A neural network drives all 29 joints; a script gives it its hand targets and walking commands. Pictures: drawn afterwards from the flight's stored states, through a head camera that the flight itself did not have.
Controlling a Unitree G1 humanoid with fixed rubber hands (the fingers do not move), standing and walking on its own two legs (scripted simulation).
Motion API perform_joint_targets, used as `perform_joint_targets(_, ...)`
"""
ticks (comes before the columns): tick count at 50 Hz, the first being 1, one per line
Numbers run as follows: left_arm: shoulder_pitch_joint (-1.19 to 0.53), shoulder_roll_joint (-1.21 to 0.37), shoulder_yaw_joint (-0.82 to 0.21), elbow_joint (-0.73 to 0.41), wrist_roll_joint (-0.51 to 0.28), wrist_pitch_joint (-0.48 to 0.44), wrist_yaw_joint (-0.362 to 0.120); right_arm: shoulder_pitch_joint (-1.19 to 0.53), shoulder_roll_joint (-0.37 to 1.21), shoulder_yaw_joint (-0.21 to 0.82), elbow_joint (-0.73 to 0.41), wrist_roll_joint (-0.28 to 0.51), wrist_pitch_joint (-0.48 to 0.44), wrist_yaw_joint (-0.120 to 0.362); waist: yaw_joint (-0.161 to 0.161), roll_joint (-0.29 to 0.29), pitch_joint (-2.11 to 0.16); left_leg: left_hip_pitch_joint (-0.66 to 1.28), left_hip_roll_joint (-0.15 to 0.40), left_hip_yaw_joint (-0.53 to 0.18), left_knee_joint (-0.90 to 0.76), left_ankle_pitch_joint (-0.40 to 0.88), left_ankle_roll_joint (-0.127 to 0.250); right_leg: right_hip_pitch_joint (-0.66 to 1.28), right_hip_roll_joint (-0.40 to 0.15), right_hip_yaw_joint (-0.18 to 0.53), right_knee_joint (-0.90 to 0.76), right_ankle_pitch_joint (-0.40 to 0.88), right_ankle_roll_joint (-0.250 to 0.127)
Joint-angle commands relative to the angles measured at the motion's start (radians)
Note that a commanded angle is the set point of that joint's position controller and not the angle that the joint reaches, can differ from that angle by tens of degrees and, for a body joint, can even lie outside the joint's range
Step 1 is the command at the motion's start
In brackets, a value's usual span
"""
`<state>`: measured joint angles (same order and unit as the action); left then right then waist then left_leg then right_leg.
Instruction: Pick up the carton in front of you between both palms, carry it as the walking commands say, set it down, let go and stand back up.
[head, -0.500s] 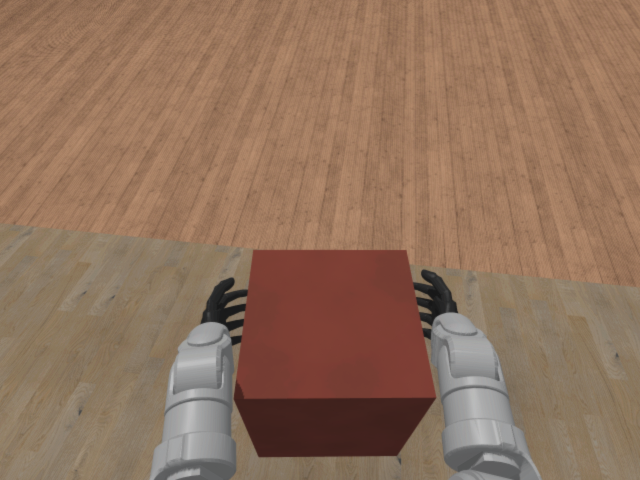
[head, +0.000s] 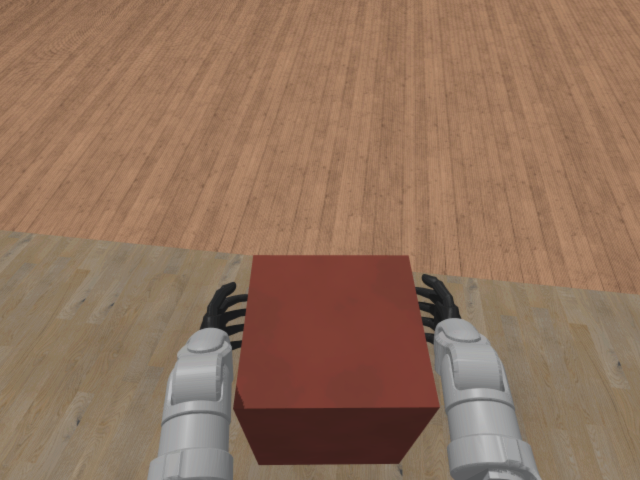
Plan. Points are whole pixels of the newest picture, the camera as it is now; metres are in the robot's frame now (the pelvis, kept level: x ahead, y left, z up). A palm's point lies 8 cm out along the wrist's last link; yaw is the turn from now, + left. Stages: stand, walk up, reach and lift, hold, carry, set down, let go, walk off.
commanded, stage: reach and lift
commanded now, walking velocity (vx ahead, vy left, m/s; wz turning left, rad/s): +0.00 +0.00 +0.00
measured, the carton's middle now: (330, 365) +0.29 +0.00 -0.04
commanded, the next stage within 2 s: hold in 0.24 s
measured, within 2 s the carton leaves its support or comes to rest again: neither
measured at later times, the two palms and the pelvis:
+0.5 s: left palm (212, 341) +0.28 +0.15 +0.05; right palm (453, 331) +0.28 -0.15 +0.05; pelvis -0.01 +0.00 +0.00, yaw +0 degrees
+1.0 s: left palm (220, 313) +0.31 +0.14 +0.07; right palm (458, 309) +0.30 -0.16 +0.07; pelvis +0.01 -0.01 -0.01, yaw -1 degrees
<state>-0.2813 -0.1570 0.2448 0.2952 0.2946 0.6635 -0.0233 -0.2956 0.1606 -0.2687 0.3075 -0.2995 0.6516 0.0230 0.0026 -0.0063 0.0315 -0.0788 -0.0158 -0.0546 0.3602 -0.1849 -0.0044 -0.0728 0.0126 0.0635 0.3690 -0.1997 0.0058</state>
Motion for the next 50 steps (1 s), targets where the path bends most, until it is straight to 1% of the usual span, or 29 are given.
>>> perform_joint_targets(1,-0.409,-0.892,-0.494,-0.039,-0.219,-0.021,-0.205,-0.377,0.893,0.499,-0.012,0.217,-0.008,0.216,0.0,0.008,-0.247,0.097,-0.075,-0.02,-0.035,0.233,0.003,0.039,0.079,0.009,-0.045,0.227,-0.001)
perform_joint_targets(12,-0.409,-0.879,-0.511,-0.081,-0.234,0.007,-0.206,-0.374,0.889,0.521,-0.058,0.233,0.022,0.21,0.0,0.002,-0.23,0.097,-0.075,-0.019,-0.043,0.21,0.005,0.046,0.078,0.01,-0.053,0.21,0.003)
perform_joint_targets(16,-0.395,-0.885,-0.574,-0.159,-0.273,0.033,-0.201,-0.358,0.9,0.579,-0.134,0.267,0.049,0.204,-0.005,0.003,-0.27,0.132,-0.075,-0.025,-0.049,0.266,0.001,0.084,0.078,0.013,-0.06,0.269,0.005)
perform_joint_targets(18,-0.373,-0.863,-0.569,-0.171,-0.269,0.056,-0.195,-0.335,0.877,0.573,-0.143,0.265,0.073,0.198,-0.004,0.004,-0.24,0.126,-0.075,-0.023,-0.059,0.25,0.001,0.087,0.077,0.015,-0.07,0.257,0.005)
perform_joint_targets(22,-0.378,-0.824,-0.52,-0.134,-0.238,0.081,-0.193,-0.344,0.837,0.527,-0.107,0.242,0.098,0.197,0.002,0.002,-0.138,0.08,-0.072,-0.012,-0.076,0.111,0.008,0.044,0.071,0.011,-0.087,0.122,-0.001)
perform_joint_targets(24,-0.411,-0.832,-0.518,-0.128,-0.239,0.081,-0.199,-0.38,0.847,0.527,-0.103,0.244,0.097,0.202,0.002,0.0,-0.134,0.075,-0.07,-0.011,-0.073,0.074,0.011,0.032,0.069,0.009,-0.086,0.084,-0.003)
perform_joint_targets(28,-0.471,-0.856,-0.523,-0.12,-0.245,0.074,-0.207,-0.438,0.872,0.534,-0.095,0.25,0.09,0.21,0.0,0.001,-0.16,0.078,-0.067,-0.012,-0.06,0.05,0.012,0.026,0.067,0.007,-0.075,0.06,-0.006)
perform_joint_targets(34,-0.504,-0.863,-0.51,-0.083,-0.236,0.071,-0.209,-0.469,0.876,0.518,-0.057,0.239,0.086,0.212,-0.002,0.005,-0.163,0.073,-0.065,-0.012,-0.056,0.018,0.011,0.017,0.065,0.003,-0.07,0.028,-0.007)
perform_joint_targets(40,-0.51,-0.867,-0.505,-0.071,-0.231,0.069,-0.208,-0.476,0.873,0.511,-0.048,0.233,0.085,0.212,-0.003,0.006,-0.17,0.08,-0.065,-0.013,-0.056,0.039,0.01,0.022,0.067,0.0,-0.07,0.045,-0.006)
perform_joint_targets(41,-0.545,-0.863,-0.524,-0.077,-0.245,0.078,-0.209,-0.521,0.873,0.541,-0.069,0.251,0.092,0.212,-0.004,0.047,-0.216,-0.045,0.111,0.0,-0.004,-0.103,0.012,-0.081,-0.099,-0.003,-0.002,-0.097,-0.008)
perform_joint_targets(42,-0.547,-0.861,-0.521,-0.081,-0.253,0.082,-0.207,-0.509,0.878,0.538,-0.061,0.26,0.098,0.21,-0.006,0.044,-0.228,-0.085,0.11,-0.041,-0.029,-0.326,0.021,-0.112,-0.082,0.012,0.0,-0.295,-0.013)
perform_joint_targets(43,-0.545,-0.865,-0.541,-0.103,-0.27,0.085,-0.204,-0.508,0.876,0.556,-0.084,0.274,0.102,0.207,-0.007,0.038,-0.208,-0.139,0.115,-0.057,-0.052,-0.511,0.028,-0.176,-0.07,0.006,0.01,-0.451,-0.012)
perform_joint_targets(44,-0.567,-0.868,-0.559,-0.129,-0.28,0.088,-0.202,-0.52,0.875,0.57,-0.103,0.282,0.107,0.203,-0.009,0.049,-0.197,-0.155,0.128,-0.075,-0.068,-0.583,0.034,-0.218,-0.056,-0.013,0.037,-0.487,-0.007)
perform_joint_targets(45,-0.575,-0.871,-0.578,-0.147,-0.292,0.095,-0.199,-0.524,0.88,0.588,-0.119,0.292,0.114,0.197,-0.01,0.079,-0.207,-0.144,0.149,-0.099,-0.077,-0.54,0.044,-0.232,-0.04,-0.05,0.1,-0.388,-0.003)
perform_joint_targets(46,-0.573,-0.871,-0.599,-0.162,-0.31,0.106,-0.195,-0.506,0.881,0.604,-0.132,0.301,0.125,0.19,-0.011,0.116,-0.251,-0.13,0.178,-0.137,-0.093,-0.482,0.062,-0.222,-0.019,-0.1,0.185,-0.256,0.001)
perform_joint_targets(47,-0.561,-0.866,-0.625,-0.177,-0.333,0.12,-0.193,-0.478,0.874,0.624,-0.152,0.312,0.141,0.181,-0.009,0.146,-0.283,-0.127,0.204,-0.169,-0.103,-0.444,0.085,-0.21,0.002,-0.14,0.203,-0.185,0.003)
perform_joint_targets(48,-0.555,-0.861,-0.652,-0.199,-0.361,0.139,-0.19,-0.463,0.864,0.65,-0.181,0.327,0.161,0.172,-0.006,0.149,-0.301,-0.153,0.208,-0.165,-0.093,-0.445,0.101,-0.183,0.002,-0.151,0.163,-0.188,-0.001)
perform_joint_targets(49,-0.556,-0.861,-0.676,-0.219,-0.391,0.162,-0.188,-0.468,0.856,0.674,-0.211,0.347,0.187,0.165,-0.001,0.132,-0.306,-0.207,0.192,-0.13,-0.076,-0.48,0.097,-0.13,0.0,-0.154,0.108,-0.217,-0.008)
perform_joint_targets(50,-0.56,-0.86,-0.701,-0.244,-0.414,0.188,-0.184,-0.484,0.842,0.701,-0.253,0.37,0.215,0.158,0.002,0.092,-0.293,-0.277,0.161,-0.071,-0.027,-0.5,0.074,-0.085,-0.023,-0.116,0.052,-0.268,-0.016)
